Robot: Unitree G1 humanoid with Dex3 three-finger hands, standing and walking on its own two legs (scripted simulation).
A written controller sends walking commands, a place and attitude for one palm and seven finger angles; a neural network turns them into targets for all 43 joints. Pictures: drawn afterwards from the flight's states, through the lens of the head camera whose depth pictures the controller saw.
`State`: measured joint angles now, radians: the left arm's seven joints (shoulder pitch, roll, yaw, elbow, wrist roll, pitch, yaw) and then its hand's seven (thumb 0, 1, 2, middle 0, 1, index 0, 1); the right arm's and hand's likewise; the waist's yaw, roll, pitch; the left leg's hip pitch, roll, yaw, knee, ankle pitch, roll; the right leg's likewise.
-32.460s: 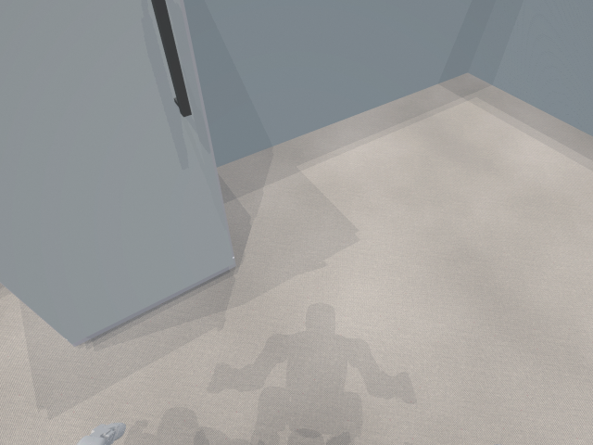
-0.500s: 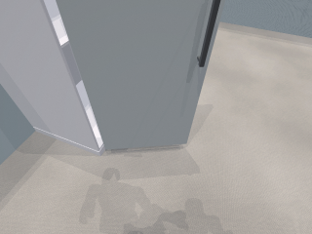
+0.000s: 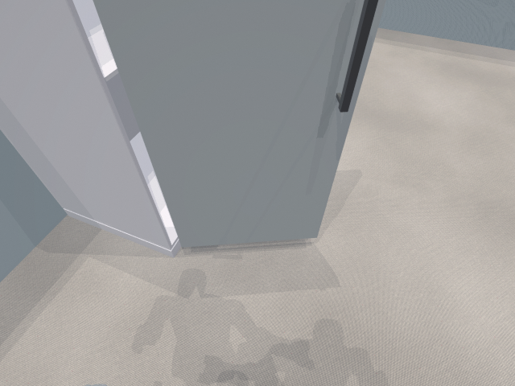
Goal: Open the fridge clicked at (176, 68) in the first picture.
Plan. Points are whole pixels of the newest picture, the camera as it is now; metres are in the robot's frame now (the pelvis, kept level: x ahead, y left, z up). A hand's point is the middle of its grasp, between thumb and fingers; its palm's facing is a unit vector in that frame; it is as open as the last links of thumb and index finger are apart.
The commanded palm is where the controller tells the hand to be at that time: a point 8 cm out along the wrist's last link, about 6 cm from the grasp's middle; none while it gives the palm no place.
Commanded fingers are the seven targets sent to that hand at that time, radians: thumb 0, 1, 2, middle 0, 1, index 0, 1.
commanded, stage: look to check the result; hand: right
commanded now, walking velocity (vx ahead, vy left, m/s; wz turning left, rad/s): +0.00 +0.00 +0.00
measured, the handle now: (356, 41) +0.76 -0.16 +0.17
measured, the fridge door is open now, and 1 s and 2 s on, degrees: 63 63 63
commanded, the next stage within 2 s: stand and wait in 0.36 s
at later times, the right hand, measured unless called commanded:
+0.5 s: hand out of the picture +0.09 -0.23 -0.16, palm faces -0.05 +0.94 -0.33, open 7.4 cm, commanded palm none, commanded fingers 0.00 -0.90 -0.90 0.20 0.30 0.20 0.30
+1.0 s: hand out of the picture +0.08 -0.22 -0.16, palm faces -0.05 +0.94 -0.33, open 7.4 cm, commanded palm none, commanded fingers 0.00 -0.90 -0.90 0.20 0.30 0.20 0.30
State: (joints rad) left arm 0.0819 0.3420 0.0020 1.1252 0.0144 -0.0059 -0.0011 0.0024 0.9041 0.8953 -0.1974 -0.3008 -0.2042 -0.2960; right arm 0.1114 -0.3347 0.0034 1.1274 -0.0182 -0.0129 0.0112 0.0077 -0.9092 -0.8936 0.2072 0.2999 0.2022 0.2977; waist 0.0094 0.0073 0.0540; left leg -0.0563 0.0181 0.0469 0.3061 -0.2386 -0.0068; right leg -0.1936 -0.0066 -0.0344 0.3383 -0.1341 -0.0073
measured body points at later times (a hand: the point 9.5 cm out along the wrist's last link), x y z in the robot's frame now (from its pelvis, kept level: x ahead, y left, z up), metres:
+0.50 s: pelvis +0.01 +0.01 +0.00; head +0.03 +0.02 +0.45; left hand +0.09 +0.31 -0.14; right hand +0.09 -0.28 -0.14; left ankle -0.05 +0.12 -0.75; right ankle +0.03 -0.11 -0.75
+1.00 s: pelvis +0.01 +0.02 +0.00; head +0.03 +0.02 +0.45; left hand +0.08 +0.32 -0.14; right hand +0.09 -0.27 -0.14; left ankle -0.05 +0.12 -0.75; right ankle +0.03 -0.11 -0.75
